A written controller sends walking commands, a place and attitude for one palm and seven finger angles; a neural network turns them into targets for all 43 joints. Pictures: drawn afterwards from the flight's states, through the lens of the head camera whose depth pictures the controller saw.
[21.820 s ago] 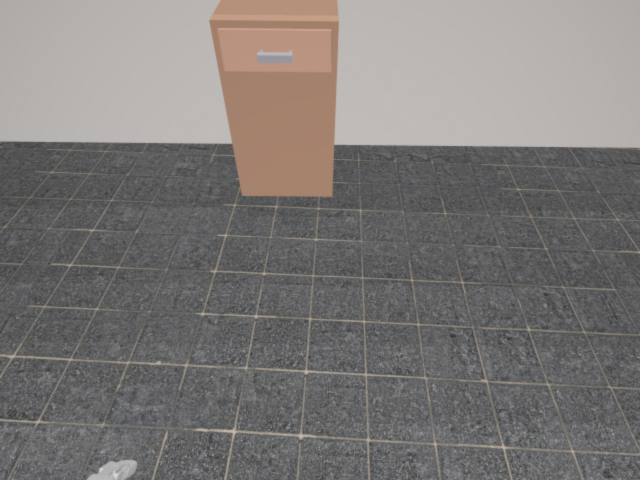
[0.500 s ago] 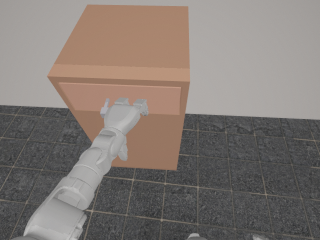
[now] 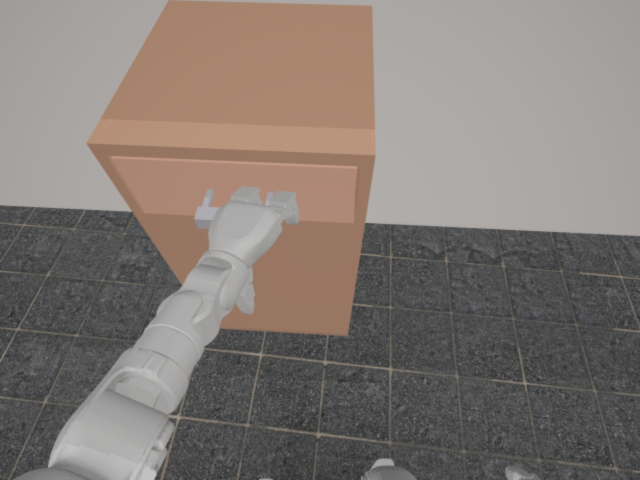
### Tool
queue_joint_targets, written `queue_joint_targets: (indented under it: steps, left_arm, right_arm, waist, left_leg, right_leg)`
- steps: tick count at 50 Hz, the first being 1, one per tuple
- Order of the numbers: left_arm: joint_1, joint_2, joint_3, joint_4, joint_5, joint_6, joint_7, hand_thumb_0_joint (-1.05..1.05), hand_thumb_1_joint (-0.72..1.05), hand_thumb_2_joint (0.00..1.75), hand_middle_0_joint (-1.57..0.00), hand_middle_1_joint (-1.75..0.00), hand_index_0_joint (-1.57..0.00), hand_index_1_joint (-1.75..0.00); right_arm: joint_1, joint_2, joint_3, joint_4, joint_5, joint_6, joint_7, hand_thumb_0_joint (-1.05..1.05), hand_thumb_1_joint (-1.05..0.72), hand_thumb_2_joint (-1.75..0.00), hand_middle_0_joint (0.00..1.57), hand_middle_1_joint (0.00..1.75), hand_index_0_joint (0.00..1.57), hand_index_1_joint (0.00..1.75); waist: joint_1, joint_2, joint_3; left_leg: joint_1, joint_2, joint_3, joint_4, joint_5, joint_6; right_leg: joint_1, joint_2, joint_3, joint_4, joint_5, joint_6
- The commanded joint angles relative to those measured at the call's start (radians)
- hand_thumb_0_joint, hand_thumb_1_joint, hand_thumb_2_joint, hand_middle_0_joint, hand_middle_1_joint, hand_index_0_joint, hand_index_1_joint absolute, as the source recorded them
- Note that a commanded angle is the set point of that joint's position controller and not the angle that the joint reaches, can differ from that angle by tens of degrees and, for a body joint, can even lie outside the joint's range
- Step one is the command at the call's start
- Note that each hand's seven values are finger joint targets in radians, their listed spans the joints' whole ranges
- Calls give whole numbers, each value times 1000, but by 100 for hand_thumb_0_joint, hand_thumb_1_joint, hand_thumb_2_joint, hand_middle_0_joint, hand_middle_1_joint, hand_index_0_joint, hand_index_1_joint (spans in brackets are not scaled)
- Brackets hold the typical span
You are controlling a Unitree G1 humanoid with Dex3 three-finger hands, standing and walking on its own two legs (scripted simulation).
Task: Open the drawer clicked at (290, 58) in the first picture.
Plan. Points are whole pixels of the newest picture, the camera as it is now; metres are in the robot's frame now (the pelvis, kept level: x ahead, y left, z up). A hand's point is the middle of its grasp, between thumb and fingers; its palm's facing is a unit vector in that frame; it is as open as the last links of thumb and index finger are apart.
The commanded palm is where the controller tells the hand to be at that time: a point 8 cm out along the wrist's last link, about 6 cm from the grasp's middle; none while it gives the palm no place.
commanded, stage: lower the fingers behind the handle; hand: left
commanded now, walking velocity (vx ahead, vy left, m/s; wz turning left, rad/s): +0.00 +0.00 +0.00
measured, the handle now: (237, 208) +0.53 +0.14 -0.05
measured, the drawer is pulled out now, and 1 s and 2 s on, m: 0.00 0.00 0.00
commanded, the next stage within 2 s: lift the fingers back up to retry in 1.44 s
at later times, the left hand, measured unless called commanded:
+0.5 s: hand (244, 249) +0.44 +0.12 -0.02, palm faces -0.07 -0.08 -0.99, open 13.9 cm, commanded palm +0.41 +0.15 +0.02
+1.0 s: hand (232, 243) +0.45 +0.14 -0.03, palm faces -0.06 +0.01 -1.00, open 13.7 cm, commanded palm +0.41 +0.15 -0.02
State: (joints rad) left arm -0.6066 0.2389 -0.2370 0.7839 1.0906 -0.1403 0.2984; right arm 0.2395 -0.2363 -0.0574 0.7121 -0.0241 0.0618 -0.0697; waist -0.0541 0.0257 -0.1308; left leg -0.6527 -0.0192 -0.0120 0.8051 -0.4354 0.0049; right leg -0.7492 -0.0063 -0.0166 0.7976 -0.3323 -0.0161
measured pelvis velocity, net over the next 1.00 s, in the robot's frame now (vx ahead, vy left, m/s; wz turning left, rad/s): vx -0.03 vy -0.01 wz -0.03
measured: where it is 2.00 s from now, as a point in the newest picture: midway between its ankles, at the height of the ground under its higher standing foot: outside the picture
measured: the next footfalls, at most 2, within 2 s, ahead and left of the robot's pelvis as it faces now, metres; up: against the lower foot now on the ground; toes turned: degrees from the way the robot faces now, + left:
none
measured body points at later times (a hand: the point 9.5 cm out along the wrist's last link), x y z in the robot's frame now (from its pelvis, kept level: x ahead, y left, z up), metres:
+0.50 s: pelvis -0.01 -0.01 -0.02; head +0.08 -0.02 +0.42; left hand +0.43 +0.12 +0.03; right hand +0.05 -0.28 -0.15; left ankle -0.03 +0.12 -0.70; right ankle +0.02 -0.11 -0.70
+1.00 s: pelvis -0.03 -0.01 -0.03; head +0.07 -0.03 +0.41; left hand +0.44 +0.13 +0.03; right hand +0.02 -0.27 -0.17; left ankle -0.03 +0.12 -0.70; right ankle +0.02 -0.11 -0.70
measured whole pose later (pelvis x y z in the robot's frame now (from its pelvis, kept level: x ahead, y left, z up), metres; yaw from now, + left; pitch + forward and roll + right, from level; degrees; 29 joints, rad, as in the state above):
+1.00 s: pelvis -0.03 -0.01 -0.03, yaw -2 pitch +22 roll +1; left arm -0.81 0.32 -0.14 1.06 1.09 0.05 0.40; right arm 0.28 -0.23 -0.03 0.70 -0.01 0.05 -0.04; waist -0.10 0.03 -0.18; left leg -0.90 -0.01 0.02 0.98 -0.47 0.00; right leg -1.01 0.01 0.01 0.97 -0.34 -0.02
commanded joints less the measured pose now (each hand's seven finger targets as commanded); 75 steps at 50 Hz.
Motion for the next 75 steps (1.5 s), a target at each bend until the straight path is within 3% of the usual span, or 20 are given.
queue_joint_targets:
  steps: [1,6,8,10,14,15,18,20,23,25,27,30,34,37,44,49,51,60,66,75]
  left_arm:
    - [-374,306,286,-133,84,26,272,0,-50,30,-30,-120,-30,-120]
    - [-397,219,186,53,104,321,375,0,-50,30,-30,-120,-30,-120]
    - [-482,203,138,50,75,417,327,0,-50,30,-30,-120,-30,-120]
    - [-523,133,69,-5,-7,447,227,0,-50,30,-30,-120,-30,-120]
    - [-576,95,6,-136,-115,287,21,0,-50,30,-30,-120,-30,-120]
    - [-527,135,40,-87,-91,225,6,0,-50,30,-30,-120,-30,-120]
    - [-375,111,35,49,1,103,-2,0,-50,30,-30,-120,-30,-120]
    - [-353,174,103,54,35,34,40,0,-50,30,-30,-120,-30,-120]
    - [-346,248,202,-5,50,0,142,0,-50,30,-30,-120,-30,-120]
    - [-306,303,272,-6,68,26,228,0,-50,30,-30,-120,-30,-120]
    - [-353,210,211,13,85,83,298,0,-50,30,-30,-120,-30,-120]
    - [-426,232,210,34,98,183,353,0,-50,30,-30,-120,-30,-120]
    - [-558,249,169,91,48,312,320,0,-50,30,-30,-120,-30,-120]
    - [-512,270,163,197,18,370,254,0,-50,30,-30,-120,-30,-120]
    - [-422,260,135,268,-14,263,81,0,-50,30,-30,-120,-30,-120]
    - [-341,176,96,217,26,138,78,0,-50,30,-30,-120,-30,-120]
    - [-340,214,128,192,32,122,105,0,-50,30,-30,-120,-30,-120]
    - [-496,173,86,189,49,243,221,0,-50,30,-30,-120,-30,-120]
    - [-542,206,97,260,8,327,185,0,-50,30,-30,-120,-30,-120]
    - [-461,158,62,273,-7,237,90,0,-50,30,-30,-120,-30,-120]
  right_arm:
    - [43,-89,-27,-68,-35,-21,35,0,-90,-90,20,30,20,30]
    - [25,-110,-37,-83,-25,14,72,0,-90,-90,20,30,20,30]
    - [30,-121,-45,-87,0,34,67,0,-90,-90,20,30,20,30]
    - [26,-128,-54,-99,17,46,48,0,-90,-90,20,30,20,30]
    - [28,-131,-49,-103,16,13,-16,0,-90,-90,20,30,20,30]
    - [45,-128,-47,-81,11,-2,-30,0,-90,-90,20,30,20,30]
    - [86,-121,-37,-50,4,-18,-26,0,-90,-90,20,30,20,30]
    - [93,-119,-37,-49,-2,-21,-10,0,-90,-90,20,30,20,30]
    - [106,-108,-41,-72,-14,-29,22,0,-90,-90,20,30,20,30]
    - [90,-112,-42,-73,-26,-29,41,0,-90,-90,20,30,20,30]
    - [98,-107,-53,-76,-28,-34,57,0,-90,-90,20,30,20,30]
    - [98,-125,-60,-58,-27,-25,70,0,-90,-90,20,30,20,30]
    - [70,-130,-47,-46,-12,-3,53,0,-90,-90,20,30,20,30]
    - [68,-137,-31,-34,1,12,35,0,-90,-90,20,30,20,30]
    - [93,-142,-10,-73,10,-10,7,0,-90,-90,20,30,20,30]
    - [127,-130,-25,-97,8,-46,21,0,-90,-90,20,30,20,30]
    - [142,-137,-30,-94,7,-56,26,0,-90,-90,20,30,20,30]
    - [158,-144,-42,-54,3,-57,48,0,-90,-90,20,30,20,30]
    - [144,-152,-28,-41,11,-37,36,0,-90,-90,20,30,20,30]
    - [138,-139,-14,-82,10,-53,19,0,-90,-90,20,30,20,30]
  waist:
    - [56,63,-389]
    - [20,-18,-466]
    - [-11,-44,-527]
    - [-45,-72,-576]
    - [-107,-155,-520]
    - [-92,-147,-467]
    - [-66,-126,-282]
    - [-28,-58,-257]
    - [19,20,-373]
    - [43,23,-410]
    - [-6,-17,-427]
    - [-28,-39,-491]
    - [-61,-32,-497]
    - [-58,-94,-445]
    - [-64,-129,-316]
    - [-51,-104,-313]
    - [-43,-100,-334]
    - [-75,-8,-411]
    - [-89,-72,-385]
    - [-86,-104,-293]
  left_leg:
    - [-5,-34,16,14,394,-2]
    - [-46,-25,66,5,347,-2]
    - [1,-23,67,-19,342,8]
    - [67,-23,60,-35,341,21]
    - [85,-29,34,-43,268,49]
    - [67,-28,32,-39,250,48]
    - [-10,-21,18,-16,220,36]
    - [-60,-24,25,7,202,30]
    - [-91,-26,35,44,251,22]
    - [-130,-30,34,72,284,18]
    - [-135,-25,41,91,278,16]
    - [-118,-22,41,95,274,19]
    - [-117,-31,46,61,211,26]
    - [-138,-32,51,33,162,30]
    - [-239,-34,50,47,54,40]
    - [-261,-30,45,103,59,39]
    - [-279,-26,46,125,54,37]
    - [-212,-21,25,121,84,26]
    - [-222,-20,23,89,38,32]
    - [-278,-25,30,93,-21,40]
  right_leg:
    - [160,29,-12,60,285,-47]
    - [222,40,-2,38,315,-30]
    - [291,45,6,-5,340,-19]
    - [351,47,15,-44,366,-9]
    - [379,26,26,-82,350,9]
    - [347,19,26,-75,326,7]
    - [173,23,17,-53,242,-12]
    - [119,23,22,-22,195,-27]
    - [122,28,28,45,230,-38]
    - [128,31,27,86,263,-39]
    - [100,33,17,85,260,-32]
    - [120,35,15,81,260,-25]
    - [173,34,24,38,223,-12]
    - [202,31,31,7,187,0]
    - [155,19,53,-2,96,-2]
    - [41,28,44,51,76,-18]
    - [14,26,46,73,57,-18]
    - [-54,33,12,97,39,-23]
    - [-10,32,16,63,5,-12]
    - [-22,28,25,52,-36,-11]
